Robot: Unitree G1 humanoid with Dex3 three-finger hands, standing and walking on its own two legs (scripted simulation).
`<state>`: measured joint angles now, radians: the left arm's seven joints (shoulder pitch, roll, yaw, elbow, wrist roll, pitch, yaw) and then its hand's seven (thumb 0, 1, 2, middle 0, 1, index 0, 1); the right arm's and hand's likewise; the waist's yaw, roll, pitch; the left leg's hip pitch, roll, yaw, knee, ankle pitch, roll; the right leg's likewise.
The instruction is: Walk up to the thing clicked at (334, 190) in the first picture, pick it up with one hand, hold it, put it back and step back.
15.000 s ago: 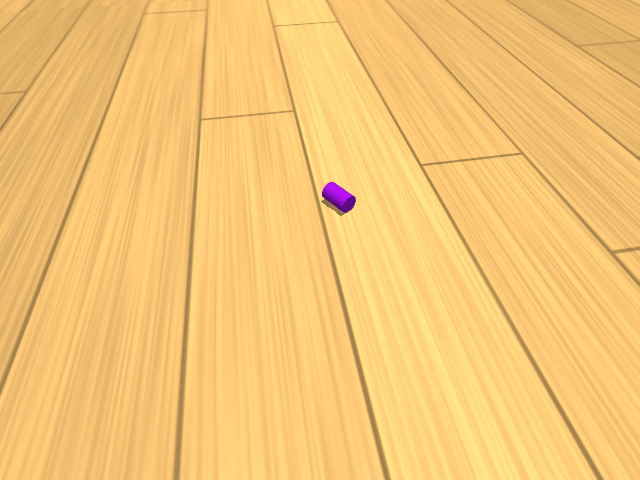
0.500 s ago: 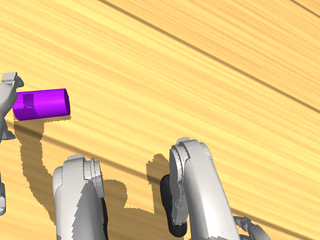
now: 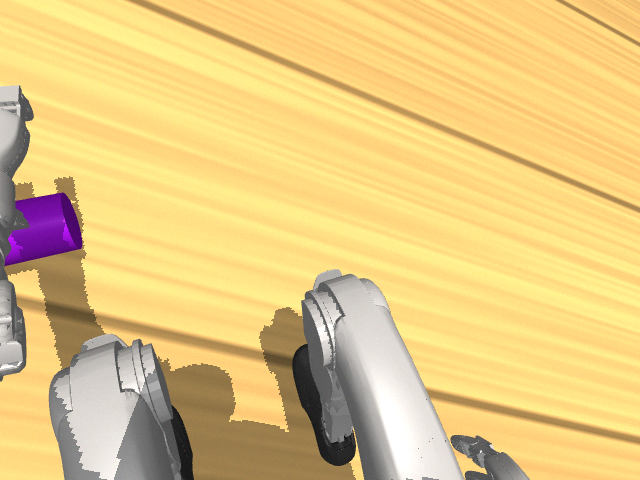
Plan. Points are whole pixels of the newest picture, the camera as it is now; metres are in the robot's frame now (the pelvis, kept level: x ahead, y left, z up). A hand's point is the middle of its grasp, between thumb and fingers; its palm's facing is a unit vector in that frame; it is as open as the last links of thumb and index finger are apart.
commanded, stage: approach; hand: left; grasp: from above
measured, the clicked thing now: (18, 231) +0.49 +0.29 -0.30
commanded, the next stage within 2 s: rest palm in 0.34 s
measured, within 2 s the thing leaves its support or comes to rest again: neither
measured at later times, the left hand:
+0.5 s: hand out of the picture +0.46 +0.30 -0.19, palm faces -0.42 -0.04 -0.91, open 13.8 cm
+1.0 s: hand (4, 233) +0.48 +0.28 -0.23, palm faces -0.50 -0.07 -0.87, open 14.0 cm
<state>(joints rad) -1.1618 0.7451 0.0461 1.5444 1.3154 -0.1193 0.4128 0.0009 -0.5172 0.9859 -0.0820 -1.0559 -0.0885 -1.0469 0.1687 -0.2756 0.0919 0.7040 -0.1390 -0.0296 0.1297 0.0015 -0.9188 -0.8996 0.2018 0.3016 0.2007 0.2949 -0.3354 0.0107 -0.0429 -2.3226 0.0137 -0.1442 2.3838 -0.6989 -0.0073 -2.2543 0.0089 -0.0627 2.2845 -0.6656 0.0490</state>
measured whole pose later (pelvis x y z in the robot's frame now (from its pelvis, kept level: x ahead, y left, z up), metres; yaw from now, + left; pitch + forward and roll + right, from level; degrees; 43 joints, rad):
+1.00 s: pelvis +0.00 +0.00 -0.02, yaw -2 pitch +33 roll -11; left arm -1.07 0.91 0.10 1.62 1.31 -0.24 0.45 0.00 -0.50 0.98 -0.08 -1.01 -0.08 -1.00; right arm 0.19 -0.30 0.19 0.68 -0.18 -0.07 0.15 0.00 -0.90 -0.90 0.20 0.30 0.20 0.30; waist -0.36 -0.05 0.08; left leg -2.36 0.01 -0.19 2.48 -0.70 -0.01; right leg -2.28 0.02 -0.10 2.34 -0.65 0.06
